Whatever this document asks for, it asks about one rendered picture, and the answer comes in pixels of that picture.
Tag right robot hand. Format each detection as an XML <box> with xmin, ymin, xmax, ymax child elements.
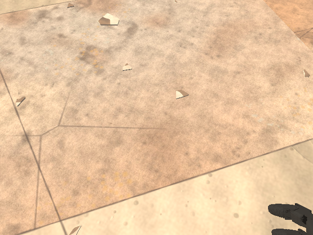
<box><xmin>268</xmin><ymin>203</ymin><xmax>313</xmax><ymax>235</ymax></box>

